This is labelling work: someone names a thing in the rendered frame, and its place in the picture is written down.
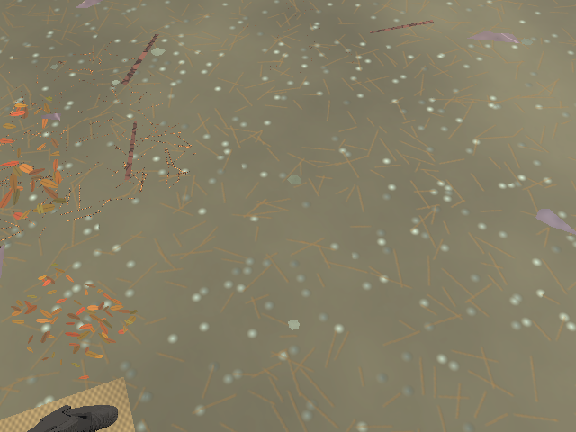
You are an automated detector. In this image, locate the robot left hand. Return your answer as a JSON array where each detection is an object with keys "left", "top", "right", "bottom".
[{"left": 27, "top": 405, "right": 118, "bottom": 432}]

